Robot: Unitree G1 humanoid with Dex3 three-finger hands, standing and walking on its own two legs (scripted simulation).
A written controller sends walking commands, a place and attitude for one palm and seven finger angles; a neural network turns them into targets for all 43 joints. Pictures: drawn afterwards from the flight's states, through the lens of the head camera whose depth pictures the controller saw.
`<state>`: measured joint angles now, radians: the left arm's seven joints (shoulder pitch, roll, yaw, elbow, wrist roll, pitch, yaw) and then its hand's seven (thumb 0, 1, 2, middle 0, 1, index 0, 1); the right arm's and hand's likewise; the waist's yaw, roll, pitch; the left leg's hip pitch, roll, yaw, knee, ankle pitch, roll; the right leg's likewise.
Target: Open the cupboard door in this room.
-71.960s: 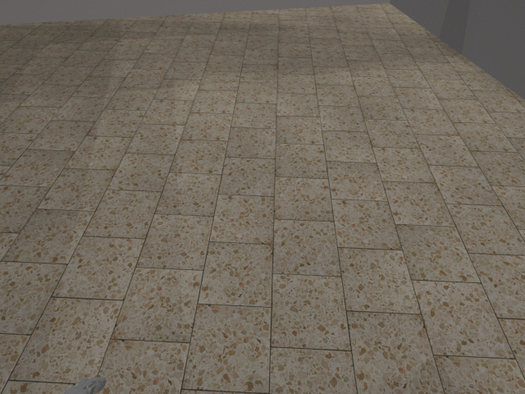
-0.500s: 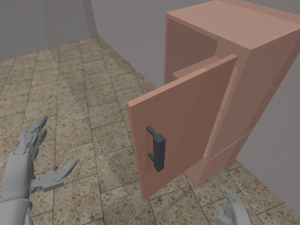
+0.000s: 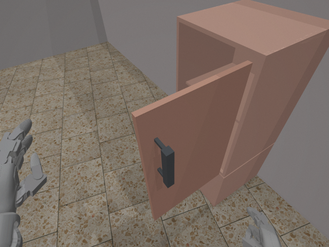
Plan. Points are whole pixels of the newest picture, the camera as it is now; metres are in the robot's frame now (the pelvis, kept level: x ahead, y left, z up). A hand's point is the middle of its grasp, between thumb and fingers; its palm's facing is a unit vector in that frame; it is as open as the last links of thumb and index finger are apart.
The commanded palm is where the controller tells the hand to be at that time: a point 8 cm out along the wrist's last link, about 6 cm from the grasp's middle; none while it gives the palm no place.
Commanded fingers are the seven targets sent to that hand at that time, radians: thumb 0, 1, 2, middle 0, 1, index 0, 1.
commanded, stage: draw the hand back to the body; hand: left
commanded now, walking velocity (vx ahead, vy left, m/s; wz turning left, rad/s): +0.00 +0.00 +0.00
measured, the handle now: (163, 163) +0.32 +0.05 +0.03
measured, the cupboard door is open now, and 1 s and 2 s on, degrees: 92 92 92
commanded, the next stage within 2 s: step back with the hand held close in 0.08 s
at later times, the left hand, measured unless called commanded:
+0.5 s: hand (42, 183) +0.18 +0.26 +0.14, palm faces +0.34 -0.79 -0.52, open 7.4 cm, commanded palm +0.12 +0.31 +0.17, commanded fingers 0.00 0.90 0.90 -0.20 -0.30 -0.20 -0.30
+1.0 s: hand out of the picture +0.10 +0.29 +0.15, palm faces +0.46 -0.75 -0.47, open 7.4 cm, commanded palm +0.04 +0.33 +0.17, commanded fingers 0.00 0.90 0.90 -0.20 -0.30 -0.20 -0.30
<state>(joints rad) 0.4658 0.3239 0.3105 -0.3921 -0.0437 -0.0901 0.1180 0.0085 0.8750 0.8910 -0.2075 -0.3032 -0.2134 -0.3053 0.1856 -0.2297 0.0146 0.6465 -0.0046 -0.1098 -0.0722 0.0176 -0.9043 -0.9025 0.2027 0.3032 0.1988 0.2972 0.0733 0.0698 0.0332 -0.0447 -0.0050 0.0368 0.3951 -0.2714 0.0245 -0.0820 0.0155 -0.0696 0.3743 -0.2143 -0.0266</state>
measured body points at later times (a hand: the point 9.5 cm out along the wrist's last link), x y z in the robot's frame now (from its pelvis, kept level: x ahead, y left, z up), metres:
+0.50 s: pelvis -0.03 +0.01 +0.00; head +0.00 -0.01 +0.45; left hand +0.16 +0.30 +0.17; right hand +0.16 -0.24 -0.09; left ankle -0.03 +0.10 -0.74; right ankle +0.00 -0.10 -0.74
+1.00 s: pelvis -0.10 +0.03 -0.03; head -0.07 +0.04 +0.42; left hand +0.07 +0.33 +0.18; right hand +0.07 -0.21 -0.10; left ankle -0.03 +0.10 -0.74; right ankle +0.00 -0.10 -0.74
